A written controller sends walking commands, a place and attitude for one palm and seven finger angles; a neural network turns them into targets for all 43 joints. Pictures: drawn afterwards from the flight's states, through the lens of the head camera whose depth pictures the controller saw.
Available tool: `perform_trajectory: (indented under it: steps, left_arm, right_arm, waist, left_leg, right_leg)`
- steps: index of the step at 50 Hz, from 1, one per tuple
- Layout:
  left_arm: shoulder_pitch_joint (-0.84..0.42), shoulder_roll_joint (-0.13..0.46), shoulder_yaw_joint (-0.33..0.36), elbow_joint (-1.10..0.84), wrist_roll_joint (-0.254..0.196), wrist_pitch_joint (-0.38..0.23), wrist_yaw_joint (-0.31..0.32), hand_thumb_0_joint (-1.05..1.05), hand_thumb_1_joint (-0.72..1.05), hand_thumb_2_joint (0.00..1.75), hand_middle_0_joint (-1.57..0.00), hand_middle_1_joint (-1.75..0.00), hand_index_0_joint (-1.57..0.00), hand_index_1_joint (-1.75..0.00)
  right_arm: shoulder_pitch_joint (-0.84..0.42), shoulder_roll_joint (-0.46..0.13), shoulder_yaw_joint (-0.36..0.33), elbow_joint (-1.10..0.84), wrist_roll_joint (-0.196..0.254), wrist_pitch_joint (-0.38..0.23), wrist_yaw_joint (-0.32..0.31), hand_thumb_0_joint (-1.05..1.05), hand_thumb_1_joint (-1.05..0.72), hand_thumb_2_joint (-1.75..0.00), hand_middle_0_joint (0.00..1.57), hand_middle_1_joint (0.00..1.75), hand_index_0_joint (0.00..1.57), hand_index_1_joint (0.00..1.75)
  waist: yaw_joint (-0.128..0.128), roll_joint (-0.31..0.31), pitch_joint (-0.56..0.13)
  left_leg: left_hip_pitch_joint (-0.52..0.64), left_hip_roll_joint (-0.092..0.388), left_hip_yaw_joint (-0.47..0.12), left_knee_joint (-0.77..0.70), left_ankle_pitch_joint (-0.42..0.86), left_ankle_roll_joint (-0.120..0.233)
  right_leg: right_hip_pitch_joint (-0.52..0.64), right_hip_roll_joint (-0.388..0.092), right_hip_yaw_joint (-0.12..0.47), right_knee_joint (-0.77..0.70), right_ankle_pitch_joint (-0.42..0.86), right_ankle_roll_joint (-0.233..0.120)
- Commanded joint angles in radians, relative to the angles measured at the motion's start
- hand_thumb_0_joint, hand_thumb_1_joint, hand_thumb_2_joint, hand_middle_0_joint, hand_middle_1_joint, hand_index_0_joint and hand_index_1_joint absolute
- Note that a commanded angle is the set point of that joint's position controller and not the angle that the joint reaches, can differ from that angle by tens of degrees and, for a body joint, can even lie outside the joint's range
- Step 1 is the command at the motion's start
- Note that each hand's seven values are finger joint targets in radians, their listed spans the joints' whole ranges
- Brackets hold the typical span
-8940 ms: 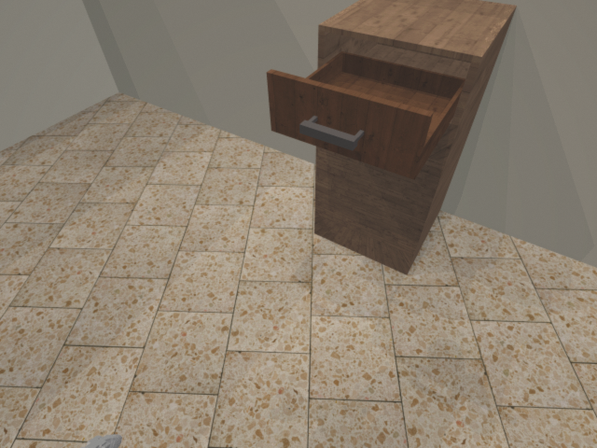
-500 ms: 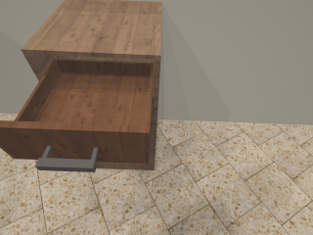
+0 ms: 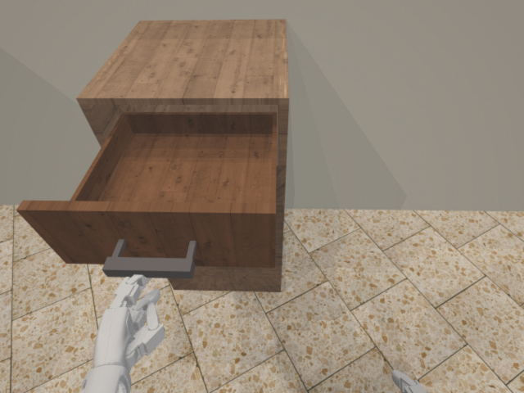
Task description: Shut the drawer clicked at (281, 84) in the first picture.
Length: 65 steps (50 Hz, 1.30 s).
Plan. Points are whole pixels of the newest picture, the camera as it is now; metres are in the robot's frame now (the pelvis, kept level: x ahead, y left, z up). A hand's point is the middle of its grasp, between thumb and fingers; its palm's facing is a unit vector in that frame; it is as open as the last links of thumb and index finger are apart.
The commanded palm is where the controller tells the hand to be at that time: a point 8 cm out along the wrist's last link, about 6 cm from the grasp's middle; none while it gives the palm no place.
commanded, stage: raise the hand and make a fist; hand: left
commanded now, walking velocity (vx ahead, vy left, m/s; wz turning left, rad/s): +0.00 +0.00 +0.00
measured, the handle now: (153, 256) +0.32 +0.19 +0.03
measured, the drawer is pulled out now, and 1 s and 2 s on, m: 0.29 0.29 0.29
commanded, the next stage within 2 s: bring the fist close to the handle in 1.70 s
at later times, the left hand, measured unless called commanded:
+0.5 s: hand (171, 367) +0.16 +0.13 +0.02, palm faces -0.09 -1.00 -0.04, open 4.5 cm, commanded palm +0.13 +0.21 +0.03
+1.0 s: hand (125, 361) +0.15 +0.16 +0.08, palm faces +0.05 -1.00 -0.06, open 3.1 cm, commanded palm +0.11 +0.21 +0.09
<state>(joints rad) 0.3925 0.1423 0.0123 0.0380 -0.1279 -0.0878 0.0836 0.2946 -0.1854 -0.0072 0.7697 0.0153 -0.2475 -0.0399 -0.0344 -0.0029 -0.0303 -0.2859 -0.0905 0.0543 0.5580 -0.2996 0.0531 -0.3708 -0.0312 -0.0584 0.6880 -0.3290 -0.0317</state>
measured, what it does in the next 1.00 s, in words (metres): stands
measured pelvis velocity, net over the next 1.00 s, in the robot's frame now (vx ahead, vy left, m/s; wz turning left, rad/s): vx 0.01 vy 0.01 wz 0.03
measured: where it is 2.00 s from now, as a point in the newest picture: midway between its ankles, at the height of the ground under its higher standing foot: outside the picture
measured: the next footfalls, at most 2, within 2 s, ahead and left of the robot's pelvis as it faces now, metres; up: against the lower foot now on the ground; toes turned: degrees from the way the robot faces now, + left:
none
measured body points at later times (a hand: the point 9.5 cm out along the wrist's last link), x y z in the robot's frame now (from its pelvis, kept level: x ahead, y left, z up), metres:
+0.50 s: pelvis -0.04 -0.02 -0.04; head -0.02 -0.03 +0.41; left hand +0.16 +0.18 +0.03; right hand +0.15 -0.23 -0.11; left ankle -0.01 +0.09 -0.73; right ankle +0.01 -0.08 -0.73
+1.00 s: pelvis +0.01 +0.01 -0.03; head +0.02 +0.00 +0.42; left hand +0.15 +0.22 +0.09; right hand +0.22 -0.20 -0.08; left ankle -0.01 +0.09 -0.73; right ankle +0.01 -0.08 -0.73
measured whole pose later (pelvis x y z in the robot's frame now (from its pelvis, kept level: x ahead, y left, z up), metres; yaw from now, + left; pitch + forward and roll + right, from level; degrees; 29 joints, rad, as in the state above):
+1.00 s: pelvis +0.01 +0.01 -0.03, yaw +2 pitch +6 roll -1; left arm 0.75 0.18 0.02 -0.48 -0.20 -0.24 -0.15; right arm 0.21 -0.22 0.00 0.51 0.05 -0.24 -0.02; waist 0.03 0.06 -0.12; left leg -0.52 -0.06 0.01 0.87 -0.46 0.07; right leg -0.52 0.03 -0.08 0.83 -0.43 -0.04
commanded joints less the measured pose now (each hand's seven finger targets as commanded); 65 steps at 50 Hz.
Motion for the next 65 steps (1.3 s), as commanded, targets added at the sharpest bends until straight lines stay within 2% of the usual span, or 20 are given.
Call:
perform_trajectory:
  steps: [1,3,6,8,9,13,16,19,21,23,26,28,32,35,37,41,46,53,59,65]
  left_arm:
    - [0.297,-0.007,0.041,0.029,-0.067,-0.259,-0.191,0.00,0.90,0.90,-0.42,-0.54,-0.42,-0.54]
    - [0.216,0.046,0.076,-0.052,-0.067,-0.390,-0.249,0.00,0.90,0.90,-0.46,-0.58,-0.46,-0.58]
    - [0.109,0.135,0.114,-0.328,-0.052,-0.580,-0.239,0.00,0.90,0.90,-0.52,-0.65,-0.52,-0.65]
    - [0.041,0.189,0.159,-0.412,-0.050,-0.631,-0.181,0.00,0.90,0.90,-0.56,-0.69,-0.56,-0.69]
    - [0.004,0.152,0.129,-0.425,-0.060,-0.632,-0.165,0.00,0.90,0.90,-0.58,-0.71,-0.58,-0.71]
    - [-0.060,0.126,0.068,-0.334,-0.088,-0.543,-0.192,0.00,0.90,0.90,-0.66,-0.80,-0.66,-0.80]
    - [-0.085,0.118,-0.012,-0.321,-0.108,-0.411,-0.278,0.00,0.90,0.90,-0.72,-0.86,-0.72,-0.86]
    - [-0.071,0.179,0.030,-0.339,-0.109,-0.295,-0.316,0.00,0.90,0.90,-0.78,-0.93,-0.78,-0.93]
    - [-0.021,0.202,0.081,-0.376,-0.114,-0.237,-0.298,0.00,0.90,0.90,-0.82,-0.97,-0.82,-0.97]
    - [0.017,0.237,0.177,-0.368,-0.124,-0.199,-0.245,0.00,0.90,0.90,-0.86,-1.01,-0.86,-1.01]
    - [0.067,0.151,0.158,-0.405,-0.136,-0.188,-0.180,0.00,0.90,0.90,-0.92,-1.08,-0.92,-1.08]
    - [0.123,0.183,0.196,-0.422,-0.120,-0.202,-0.155,0.00,0.90,0.90,-0.96,-1.12,-0.96,-1.12]
    - [0.217,0.145,0.104,-0.534,-0.085,-0.248,-0.199,0.00,0.90,0.90,-1.04,-1.21,-1.04,-1.21]
    - [0.272,0.135,0.089,-0.570,-0.105,-0.271,-0.256,0.00,0.90,0.90,-1.10,-1.27,-1.10,-1.27]
    - [0.262,0.115,0.053,-0.622,-0.119,-0.282,-0.278,0.00,0.90,0.90,-1.14,-1.32,-1.14,-1.32]
    - [0.351,0.144,0.101,-0.672,-0.105,-0.276,-0.253,0.00,0.90,0.90,-1.22,-1.40,-1.22,-1.40]
    - [0.413,0.103,0.073,-0.718,-0.091,-0.228,-0.225,0.00,0.90,0.90,-1.32,-1.51,-1.32,-1.51]
    - [0.349,0.092,-0.010,-0.817,-0.068,-0.154,-0.233,0.00,0.90,0.90,-1.40,-1.60,-1.40,-1.60]
    - [0.346,0.081,-0.034,-0.909,-0.047,-0.095,-0.204,0.00,0.90,0.90,-1.40,-1.60,-1.40,-1.60]
    - [0.342,0.121,0.029,-0.915,-0.060,-0.036,-0.184,0.00,0.90,0.90,-1.40,-1.60,-1.40,-1.60]
  right_arm:
    - [-0.175,-0.174,-0.050,-0.236,-0.005,-0.038,0.024,0.00,-0.90,-0.90,0.20,0.30,0.20,0.30]
    - [-0.175,-0.174,-0.058,-0.278,-0.008,-0.037,0.040,0.00,-0.90,-0.90,0.20,0.30,0.20,0.30]
    - [-0.210,-0.143,-0.060,-0.347,-0.018,-0.057,0.050,0.00,-0.90,-0.90,0.20,0.30,0.20,0.30]
    - [-0.200,-0.146,-0.053,-0.345,-0.019,-0.055,0.044,0.00,-0.90,-0.90,0.20,0.30,0.20,0.30]
    - [-0.204,-0.139,-0.045,-0.361,-0.013,-0.050,0.039,0.00,-0.90,-0.90,0.20,0.30,0.20,0.30]
    - [-0.179,-0.165,-0.029,-0.373,0.021,-0.052,0.014,0.00,-0.90,-0.90,0.20,0.30,0.20,0.30]
    - [-0.153,-0.188,-0.020,-0.402,0.042,-0.056,-0.011,0.00,-0.90,-0.90,0.20,0.30,0.20,0.30]
    - [-0.136,-0.188,-0.014,-0.423,0.050,-0.051,-0.029,0.00,-0.90,-0.90,0.20,0.30,0.20,0.30]
    - [-0.141,-0.174,-0.009,-0.441,0.046,-0.043,-0.031,0.00,-0.90,-0.90,0.20,0.30,0.20,0.30]
    - [-0.159,-0.157,-0.007,-0.432,0.041,-0.028,-0.031,0.00,-0.90,-0.90,0.20,0.30,0.20,0.30]
    - [-0.173,-0.139,-0.001,-0.437,0.037,-0.017,-0.021,0.00,-0.90,-0.90,0.20,0.30,0.20,0.30]
    - [-0.170,-0.141,-0.009,-0.425,0.030,-0.018,-0.014,0.00,-0.90,-0.90,0.20,0.30,0.20,0.30]
    - [-0.137,-0.148,-0.014,-0.428,0.021,-0.038,0.011,0.00,-0.90,-0.90,0.20,0.30,0.20,0.30]
    - [-0.124,-0.156,-0.026,-0.413,0.027,-0.058,0.010,0.00,-0.90,-0.90,0.20,0.30,0.20,0.30]
    - [-0.121,-0.161,-0.026,-0.416,0.028,-0.080,0.007,0.00,-0.90,-0.90,0.20,0.30,0.20,0.30]
    - [-0.118,-0.151,-0.038,-0.408,0.027,-0.084,0.009,0.00,-0.90,-0.90,0.20,0.30,0.20,0.30]
    - [-0.138,-0.139,-0.034,-0.421,0.033,-0.055,0.015,0.00,-0.90,-0.90,0.20,0.30,0.20,0.30]
    - [-0.162,-0.143,-0.009,-0.447,0.037,-0.048,0.014,0.00,-0.90,-0.90,0.20,0.30,0.20,0.30]
    - [-0.161,-0.133,0.007,-0.464,0.041,-0.039,0.022,0.00,-0.90,-0.90,0.20,0.30,0.20,0.30]
    - [-0.186,-0.131,0.017,-0.466,0.049,-0.029,0.014,0.00,-0.90,-0.90,0.20,0.30,0.20,0.30]
  waist:
    - [0.075,-0.186,-0.052]
    - [0.084,-0.181,-0.087]
    - [0.104,0.113,-0.245]
    - [0.080,0.156,-0.213]
    - [0.050,0.137,-0.196]
    - [-0.025,-0.012,-0.120]
    - [-0.036,-0.051,-0.141]
    - [0.000,-0.039,-0.197]
    - [0.034,-0.012,-0.201]
    - [0.058,-0.053,-0.179]
    - [0.068,-0.036,-0.105]
    - [0.078,-0.029,-0.123]
    - [0.055,0.051,-0.207]
    - [0.039,-0.010,-0.216]
    - [0.028,0.003,-0.202]
    - [0.054,0.006,-0.232]
    - [0.066,0.015,-0.197]
    - [0.050,0.017,-0.124]
    - [0.062,0.060,-0.126]
    - [0.074,0.007,-0.082]
  left_leg:
    - [-0.290,0.083,-0.061,0.116,0.060,-0.087]
    - [-0.398,0.077,-0.051,0.215,0.038,-0.065]
    - [-0.400,0.076,-0.040,0.271,-0.052,-0.052]
    - [-0.426,0.084,-0.064,0.294,-0.160,-0.044]
    - [-0.440,0.081,-0.075,0.300,-0.222,-0.036]
    - [-0.504,0.072,-0.077,0.369,-0.304,-0.022]
    - [-0.491,0.066,-0.071,0.353,-0.300,-0.014]
    - [-0.458,0.067,-0.069,0.329,-0.252,-0.009]
    - [-0.429,0.070,-0.075,0.291,-0.224,-0.012]
    - [-0.439,0.075,-0.080,0.275,-0.201,-0.020]
    - [-0.409,0.075,-0.080,0.236,-0.152,-0.026]
    - [-0.386,0.078,-0.080,0.231,-0.087,-0.025]
    - [-0.303,0.077,-0.078,0.237,0.067,-0.016]
    - [-0.280,0.081,-0.091,0.243,0.110,-0.014]
    - [-0.241,0.083,-0.099,0.230,0.128,-0.011]
    - [-0.188,0.087,-0.103,0.214,0.220,-0.017]
    - [-0.150,0.099,-0.112,0.185,0.278,-0.031]
    - [-0.131,0.112,-0.146,0.141,0.180,-0.033]
    - [-0.090,0.121,-0.163,0.098,0.163,-0.050]
    - [-0.114,0.118,-0.152,0.058,0.070,-0.044]
  right_leg:
    - [-0.131,0.022,-0.026,-0.003,0.038,-0.001]
    - [-0.145,0.006,0.050,0.064,0.071,-0.005]
    - [-0.215,0.013,0.099,0.133,-0.144,-0.020]
    - [-0.310,0.020,0.110,0.145,-0.271,-0.024]
    - [-0.330,0.016,0.126,0.125,-0.332,-0.022]
    - [-0.340,-0.005,0.211,-0.003,-0.497,0.002]
    - [-0.277,-0.009,0.223,-0.054,-0.529,0.019]
    - [-0.192,-0.021,0.242,-0.086,-0.514,0.026]
    - [-0.154,-0.019,0.219,-0.081,-0.465,0.022]
    - [-0.117,-0.017,0.210,-0.085,-0.438,0.022]
    - [-0.115,-0.005,0.167,-0.076,-0.344,0.015]
    - [-0.089,0.000,0.151,-0.049,-0.217,0.015]
    - [-0.042,-0.003,0.114,0.022,0.131,0.031]
    - [-0.035,0.000,0.103,0.021,0.236,0.045]
    - [-0.065,0.011,0.067,0.028,0.228,0.032]
    - [-0.059,0.025,0.019,0.057,0.268,0.016]
    - [-0.068,0.033,-0.014,0.061,0.247,0.011]
    - [-0.097,0.038,-0.023,0.031,0.134,0.009]
    - [-0.082,0.038,-0.033,0.024,0.090,0.006]
    - [-0.037,0.038,-0.028,-0.019,0.049,0.002]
